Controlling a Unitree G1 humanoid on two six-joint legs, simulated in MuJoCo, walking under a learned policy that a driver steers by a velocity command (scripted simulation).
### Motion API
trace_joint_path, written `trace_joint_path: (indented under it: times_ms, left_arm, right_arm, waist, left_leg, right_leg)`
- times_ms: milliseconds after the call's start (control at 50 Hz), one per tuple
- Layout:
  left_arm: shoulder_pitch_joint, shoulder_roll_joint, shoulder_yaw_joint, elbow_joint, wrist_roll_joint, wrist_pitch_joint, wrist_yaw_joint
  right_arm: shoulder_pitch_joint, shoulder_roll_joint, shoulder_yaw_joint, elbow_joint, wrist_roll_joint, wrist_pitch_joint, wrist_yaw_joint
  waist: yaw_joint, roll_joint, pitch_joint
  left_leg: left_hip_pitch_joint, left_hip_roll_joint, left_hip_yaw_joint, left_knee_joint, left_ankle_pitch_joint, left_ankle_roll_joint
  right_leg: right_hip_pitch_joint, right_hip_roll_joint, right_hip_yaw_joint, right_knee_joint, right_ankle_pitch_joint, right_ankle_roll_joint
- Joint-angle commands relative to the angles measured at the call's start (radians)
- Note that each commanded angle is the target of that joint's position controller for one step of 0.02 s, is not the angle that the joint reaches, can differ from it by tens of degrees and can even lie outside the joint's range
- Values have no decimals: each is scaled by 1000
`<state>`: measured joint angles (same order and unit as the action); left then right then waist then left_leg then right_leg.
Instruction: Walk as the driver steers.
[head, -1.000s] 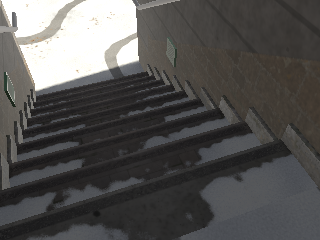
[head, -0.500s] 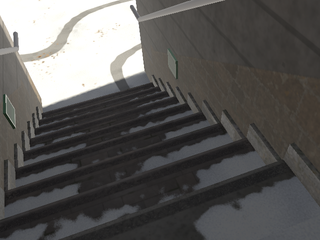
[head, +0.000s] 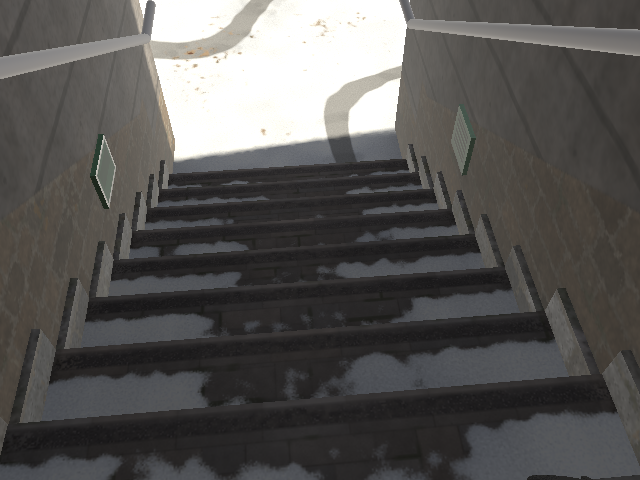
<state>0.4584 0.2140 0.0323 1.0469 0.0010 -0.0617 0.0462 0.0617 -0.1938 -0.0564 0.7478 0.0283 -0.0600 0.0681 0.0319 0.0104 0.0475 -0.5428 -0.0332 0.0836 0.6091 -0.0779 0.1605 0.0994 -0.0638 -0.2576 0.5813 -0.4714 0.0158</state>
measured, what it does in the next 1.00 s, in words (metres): walks ahead, turning left: right foot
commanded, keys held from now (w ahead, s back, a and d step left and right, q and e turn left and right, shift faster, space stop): w+q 0.36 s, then w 0.64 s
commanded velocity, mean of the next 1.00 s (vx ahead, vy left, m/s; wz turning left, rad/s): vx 0.50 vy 0.00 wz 0.33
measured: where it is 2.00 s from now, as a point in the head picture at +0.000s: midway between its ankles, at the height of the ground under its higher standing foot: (263, 334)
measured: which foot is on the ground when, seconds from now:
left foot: down 0.00-0.50, up 0.52-1.00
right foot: down 0.00-0.00, up 0.02-0.44, down 0.46-1.00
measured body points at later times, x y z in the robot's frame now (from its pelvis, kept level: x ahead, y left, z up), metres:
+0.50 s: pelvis +0.25 -0.01 +0.01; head +0.23 -0.01 +0.46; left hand +0.32 +0.28 -0.08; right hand +0.42 -0.25 -0.10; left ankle +0.14 +0.07 -0.70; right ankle +0.30 -0.12 -0.71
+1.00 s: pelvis +0.43 +0.10 -0.07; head +0.43 +0.10 +0.38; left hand +0.24 +0.30 -0.20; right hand +0.72 -0.02 -0.14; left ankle +0.52 +0.26 -0.79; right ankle +0.30 -0.12 -0.71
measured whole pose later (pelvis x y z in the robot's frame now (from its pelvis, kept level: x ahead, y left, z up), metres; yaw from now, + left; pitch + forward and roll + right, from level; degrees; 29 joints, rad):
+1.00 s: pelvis +0.43 +0.10 -0.07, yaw +18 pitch +1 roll -3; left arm 0.59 0.23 0.04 0.89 -0.03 -0.04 0.05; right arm 0.08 -0.24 -0.04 0.67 0.02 -0.04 0.07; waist 0.15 0.06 -0.04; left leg -0.49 0.05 -0.06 0.47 0.43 0.07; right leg -0.15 -0.02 0.03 1.00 -0.87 0.05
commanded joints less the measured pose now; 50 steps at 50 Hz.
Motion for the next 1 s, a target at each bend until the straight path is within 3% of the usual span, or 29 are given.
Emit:
trace_joint_path:
  times_ms: [20,40,60,80,120,160,240,280,300,320,400,460,480,500,520,540,560,580,600,680,700,740,760,800,840,880,920,960,1000]
  left_arm:
    - [89,31,-16,-143,11,-60,-25]
    - [-29,121,11,-168,-27,-102,-41]
    - [-111,147,16,-209,-51,-110,-41]
    - [-152,157,22,-227,-34,-110,-26]
    - [-119,172,45,-231,-13,-75,-16]
    - [-117,150,49,-262,0,-45,-10]
    - [-287,142,44,-353,33,-23,7]
    - [-321,96,30,-372,39,-25,-5]
    - [-318,96,30,-376,32,-23,-11]
    - [-232,129,43,-340,27,-34,-26]
    - [-312,147,44,-396,25,-72,-57]
    - [-176,151,52,-380,4,-73,-76]
    - [14,166,65,-326,14,-79,-80]
    - [134,264,98,-294,26,-84,-79]
    - [89,209,71,-307,-2,-70,-84]
    - [49,212,69,-299,-14,-78,-91]
    - [16,175,64,-312,-20,-83,-95]
    - [-23,148,52,-318,-25,-84,-94]
    - [-57,121,38,-330,-19,-85,-94]
    - [0,150,39,-247,-2,-42,-45]
    - [32,172,42,-230,17,-42,-40]
    - [58,154,32,-213,0,-41,-29]
    - [162,122,24,-180,-19,-44,-12]
    - [245,120,21,-169,-13,-48,-1]
    - [153,132,15,-214,-19,-30,14]
    - [133,143,15,-207,-31,-11,6]
    - [98,164,27,-206,-30,6,3]
    - [100,117,27,-196,-32,20,9]
    - [91,115,27,-167,-29,39,20]
  right_arm:
    - [351,-326,-96,-7,-10,-8,-28]
    - [381,-232,-73,9,-20,-8,-29]
    - [338,-185,-59,14,-20,-9,-31]
    - [236,-160,-49,-14,-15,-14,-28]
    - [143,-116,-29,-49,-28,-19,-27]
    - [155,-134,-33,-53,-23,-24,-33]
    - [238,-192,-44,-44,-16,-14,-69]
    - [247,-199,-49,-46,-22,10,-81]
    - [248,-194,-47,-54,-25,20,-81]
    - [245,-211,-49,-70,-53,19,-81]
    - [276,-161,-29,-102,-21,34,-85]
    - [212,-170,-24,-119,-10,53,-84]
    - [146,-164,-20,-129,5,48,-82]
    - [217,-99,-9,-137,20,39,-92]
    - [360,-50,6,-95,-3,25,-91]
    - [381,-122,-14,-108,33,6,-95]
    - [278,-175,-25,-104,41,13,-104]
    - [204,-192,-24,-114,31,24,-109]
    - [201,-180,-22,-105,7,37,-102]
    - [141,-72,13,-132,-14,25,-66]
    - [171,-79,8,-107,-31,24,-59]
    - [125,-69,15,-111,-44,21,-55]
    - [46,-73,12,-130,-36,10,-50]
    - [-108,-108,-1,-175,-15,-7,-40]
    - [-130,-131,-6,-189,-27,-16,-21]
    - [-86,-53,9,-155,-37,-10,6]
    - [-56,-63,5,-153,-10,14,17]
    - [-45,-91,-3,-148,-1,20,7]
    - [138,-121,-25,-62,-8,10,-4]
  waist:
    - [-84,216,-420]
    - [-153,117,-435]
    - [-130,94,-280]
    - [-75,-39,-172]
    - [2,-39,-121]
    - [24,-14,-96]
    - [-18,35,-49]
    - [-31,75,-107]
    - [-34,95,-124]
    - [-17,107,-201]
    - [-39,57,-122]
    - [54,151,-119]
    - [158,121,-156]
    - [145,-134,-207]
    - [31,-339,-168]
    - [-35,-368,-81]
    - [-19,-165,-14]
    - [-14,-20,44]
    - [-32,20,28]
    - [-32,-69,1]
    - [-34,-70,-55]
    - [-13,-67,-80]
    - [43,-111,-68]
    - [103,-157,-21]
    - [81,-115,31]
    - [87,-107,6]
    - [81,-148,34]
    - [82,-129,44]
    - [-8,-101,3]
  left_leg:
    - [952,389,-918,-230,-92,359]
    - [930,369,-905,-314,-114,305]
    - [797,333,-723,-310,-46,236]
    - [601,281,-585,-316,93,188]
    - [378,191,-426,-326,207,145]
    - [276,161,-398,-344,222,152]
    - [176,102,-349,-333,277,127]
    - [167,58,-311,-267,320,94]
    - [169,54,-319,-249,317,86]
    - [184,102,-366,-194,358,100]
    - [364,160,-540,-53,277,134]
    - [267,89,-521,42,455,84]
    - [174,37,-482,214,503,52]
    - [18,-124,-416,593,169,-27]
    - [-177,-208,-405,790,-531,-50]
    - [-351,-162,-393,849,-553,-47]
    - [-404,-94,-364,922,-478,-56]
    - [-395,-49,-337,883,-404,-68]
    - [-326,-4,-328,812,-336,-72]
    - [-246,88,-169,553,-90,-84]
    - [-213,91,-155,576,48,-75]
    - [-207,87,-118,498,131,-69]
    - [-384,115,-190,465,193,-71]
    - [-569,127,-221,268,227,-78]
    - [-354,108,-177,41,440,-89]
    - [78,26,-81,18,617,-87]
    - [121,33,-107,-11,516,-94]
    - [94,89,-153,-140,491,-93]
    - [209,138,-150,-270,560,-85]
  right_leg:
    - [-739,143,228,966,-95,1]
    - [-833,89,408,1013,-51,-37]
    - [-872,41,391,955,9,-62]
    - [-827,-2,378,861,81,-60]
    - [-698,-55,368,733,148,-43]
    - [-666,-67,350,632,165,-13]
    - [-675,-31,317,335,362,18]
    - [-577,25,279,235,514,16]
    - [-552,45,274,216,525,17]
    - [-489,42,288,388,630,13]
    - [-736,22,325,393,353,-26]
    - [-444,86,239,164,190,-48]
    - [-244,88,226,52,301,-66]
    - [-83,-90,520,-6,423,-189]
    - [-45,-236,744,-46,811,-289]
    - [-90,-338,998,-166,724,-387]
    - [-161,-335,986,-163,574,-394]
    - [-272,-308,860,-142,537,-366]
    - [-365,-256,768,-149,449,-330]
    - [-432,-150,590,-166,537,-255]
    - [-416,-144,568,-91,558,-251]
    - [-397,-118,508,-54,586,-222]
    - [-229,-136,567,5,485,-210]
    - [-64,-151,620,22,343,-197]
    - [-282,-98,522,17,197,-181]
    - [-580,-55,427,-2,63,-161]
    - [-567,-49,393,80,36,-147]
    - [-426,-66,421,212,41,-114]
    - [-346,-69,421,464,173,-90]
